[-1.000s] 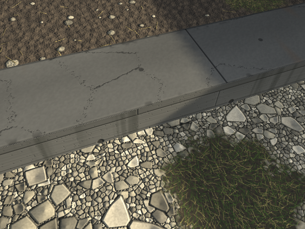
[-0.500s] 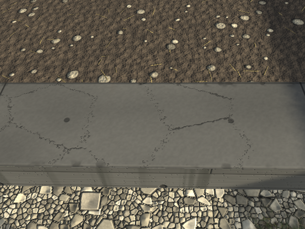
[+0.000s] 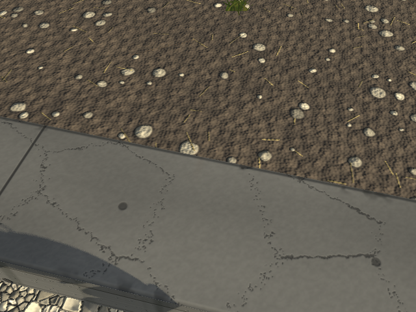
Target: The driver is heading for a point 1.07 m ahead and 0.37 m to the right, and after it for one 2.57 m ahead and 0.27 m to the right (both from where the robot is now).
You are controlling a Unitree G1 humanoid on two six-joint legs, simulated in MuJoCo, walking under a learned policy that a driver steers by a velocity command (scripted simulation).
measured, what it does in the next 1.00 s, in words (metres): climbs, turning right: right foot, then left foot 0.19 m higher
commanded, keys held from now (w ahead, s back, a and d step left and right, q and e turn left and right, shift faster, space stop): w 0.20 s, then w+e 0.80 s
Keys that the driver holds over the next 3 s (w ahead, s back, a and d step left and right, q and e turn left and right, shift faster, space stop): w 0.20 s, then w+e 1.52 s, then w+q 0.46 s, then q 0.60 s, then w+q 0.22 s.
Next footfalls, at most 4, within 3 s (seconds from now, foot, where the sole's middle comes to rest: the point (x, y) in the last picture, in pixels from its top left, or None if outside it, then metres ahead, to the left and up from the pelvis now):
0.22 right None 0.22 -0.11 -0.78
0.70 left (180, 254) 0.57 0.08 -0.60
1.26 right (259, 195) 0.77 -0.17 -0.60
1.76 left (273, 113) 1.14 -0.26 -0.60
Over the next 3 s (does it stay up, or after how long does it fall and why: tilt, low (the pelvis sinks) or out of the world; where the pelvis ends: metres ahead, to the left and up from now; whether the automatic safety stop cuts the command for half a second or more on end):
stays up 1.23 -0.44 0.18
